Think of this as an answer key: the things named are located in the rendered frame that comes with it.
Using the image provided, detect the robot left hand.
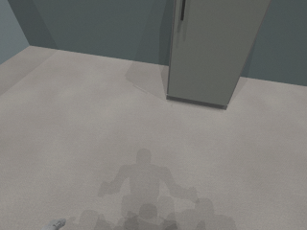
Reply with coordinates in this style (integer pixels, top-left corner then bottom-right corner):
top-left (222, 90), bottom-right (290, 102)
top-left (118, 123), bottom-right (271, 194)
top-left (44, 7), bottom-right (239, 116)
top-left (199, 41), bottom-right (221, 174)
top-left (40, 218), bottom-right (66, 230)

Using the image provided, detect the fridge door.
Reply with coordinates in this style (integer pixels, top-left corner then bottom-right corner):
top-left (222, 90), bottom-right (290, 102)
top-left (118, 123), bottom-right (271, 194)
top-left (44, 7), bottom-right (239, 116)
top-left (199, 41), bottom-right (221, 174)
top-left (168, 0), bottom-right (271, 106)

